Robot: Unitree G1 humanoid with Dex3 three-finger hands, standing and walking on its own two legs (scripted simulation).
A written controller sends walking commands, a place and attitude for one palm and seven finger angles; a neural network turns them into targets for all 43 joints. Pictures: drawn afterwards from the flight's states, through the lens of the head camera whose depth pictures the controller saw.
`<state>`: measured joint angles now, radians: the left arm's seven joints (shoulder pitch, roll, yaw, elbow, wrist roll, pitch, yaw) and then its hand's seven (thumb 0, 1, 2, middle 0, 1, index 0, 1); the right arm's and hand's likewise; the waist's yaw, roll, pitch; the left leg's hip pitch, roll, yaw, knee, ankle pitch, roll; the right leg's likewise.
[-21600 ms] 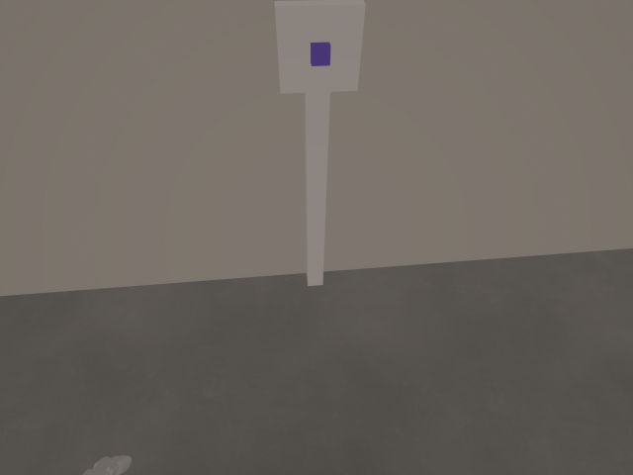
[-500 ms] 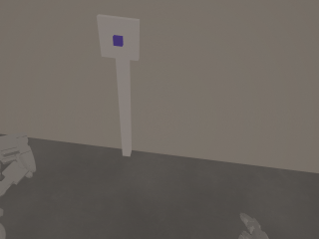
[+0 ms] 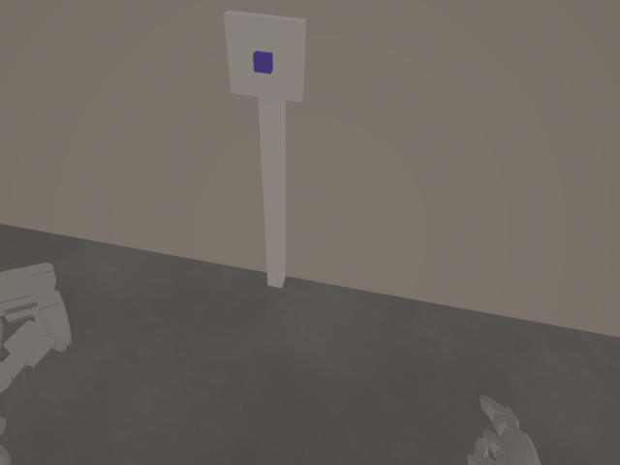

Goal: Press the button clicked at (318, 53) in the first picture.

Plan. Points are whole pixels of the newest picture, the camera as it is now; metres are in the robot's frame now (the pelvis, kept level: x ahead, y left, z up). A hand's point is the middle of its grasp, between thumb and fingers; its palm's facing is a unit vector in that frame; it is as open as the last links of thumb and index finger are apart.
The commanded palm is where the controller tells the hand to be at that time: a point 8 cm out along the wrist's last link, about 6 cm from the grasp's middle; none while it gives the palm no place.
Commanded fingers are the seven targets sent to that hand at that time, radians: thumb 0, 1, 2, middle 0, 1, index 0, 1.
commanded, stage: stop stepping back and stand still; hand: left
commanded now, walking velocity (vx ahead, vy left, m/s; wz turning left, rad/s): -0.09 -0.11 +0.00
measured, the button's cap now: (263, 61) +0.92 +0.15 +0.15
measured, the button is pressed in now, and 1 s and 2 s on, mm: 0 0 0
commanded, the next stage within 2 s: let the arm hang, fingers relaxed in 1.18 s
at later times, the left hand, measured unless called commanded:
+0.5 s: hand (68, 305) +0.22 +0.25 +0.17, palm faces +0.37 -0.80 -0.47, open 3.1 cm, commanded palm +0.16 +0.28 +0.19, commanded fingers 0.00 0.90 0.90 -1.30 -1.50 -1.30 -1.50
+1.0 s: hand (38, 336) +0.19 +0.26 +0.17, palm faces +0.38 -0.83 -0.40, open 3.1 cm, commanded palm +0.13 +0.30 +0.19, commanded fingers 0.00 0.90 0.90 -1.30 -1.50 -1.30 -1.50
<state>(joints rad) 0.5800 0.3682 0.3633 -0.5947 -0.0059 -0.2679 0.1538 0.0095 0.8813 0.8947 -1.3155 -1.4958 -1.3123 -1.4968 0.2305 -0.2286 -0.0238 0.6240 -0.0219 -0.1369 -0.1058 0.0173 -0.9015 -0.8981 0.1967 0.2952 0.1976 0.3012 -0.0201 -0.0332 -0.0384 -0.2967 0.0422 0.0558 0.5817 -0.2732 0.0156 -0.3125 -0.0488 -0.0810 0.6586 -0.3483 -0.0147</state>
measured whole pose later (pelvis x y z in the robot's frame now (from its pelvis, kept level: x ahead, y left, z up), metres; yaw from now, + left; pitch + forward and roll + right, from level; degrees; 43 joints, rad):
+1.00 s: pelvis +0.00 +0.02 +0.02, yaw +0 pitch -1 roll -1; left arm 0.59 0.33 0.32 -0.50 -0.02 -0.21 0.14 0.01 0.89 0.89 -1.31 -1.50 -1.31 -1.50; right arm 0.23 -0.20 0.02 0.60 -0.01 -0.09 -0.07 0.02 -0.90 -0.90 0.20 0.30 0.20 0.30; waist 0.01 0.00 0.00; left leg -0.22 -0.01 0.05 0.46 -0.23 0.04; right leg -0.23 0.00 -0.06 0.41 -0.16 0.00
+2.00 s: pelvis +0.00 +0.01 +0.02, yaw +0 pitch -2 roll +0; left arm 0.23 0.27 0.01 1.11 0.01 0.01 0.01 0.00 0.90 0.89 -0.32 -0.43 -0.32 -0.43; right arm 0.26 -0.22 0.01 1.09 -0.02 0.02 0.00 0.01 -0.90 -0.90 0.20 0.29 0.20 0.30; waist 0.00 0.03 0.05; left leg -0.18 -0.01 0.04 0.42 -0.20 0.03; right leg -0.21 0.00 -0.07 0.41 -0.17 -0.03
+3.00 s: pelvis +0.04 -0.01 +0.02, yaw +0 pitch -1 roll +0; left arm 0.14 0.27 0.02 1.14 0.01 -0.02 0.01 0.00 0.90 0.89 -0.21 -0.30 -0.20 -0.30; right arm 0.15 -0.27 0.00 1.12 -0.02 0.01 -0.01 0.01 -0.90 -0.90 0.20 0.29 0.20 0.30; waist -0.01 0.02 0.06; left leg -0.08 0.02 0.03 0.32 -0.21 -0.01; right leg -0.12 0.03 -0.07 0.32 -0.18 -0.05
